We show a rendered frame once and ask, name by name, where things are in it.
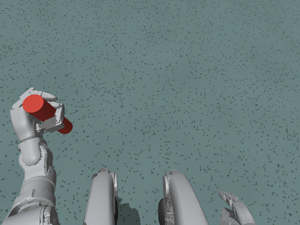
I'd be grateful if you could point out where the can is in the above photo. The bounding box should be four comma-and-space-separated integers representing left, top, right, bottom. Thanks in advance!
22, 94, 73, 134

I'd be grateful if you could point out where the left robot arm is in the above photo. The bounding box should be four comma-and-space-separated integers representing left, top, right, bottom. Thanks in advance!
1, 137, 60, 225

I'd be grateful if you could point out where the right robot hand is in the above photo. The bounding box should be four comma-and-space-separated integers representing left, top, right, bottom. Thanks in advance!
218, 191, 256, 225

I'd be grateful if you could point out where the left robot hand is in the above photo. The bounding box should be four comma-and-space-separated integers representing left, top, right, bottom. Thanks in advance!
10, 87, 65, 143

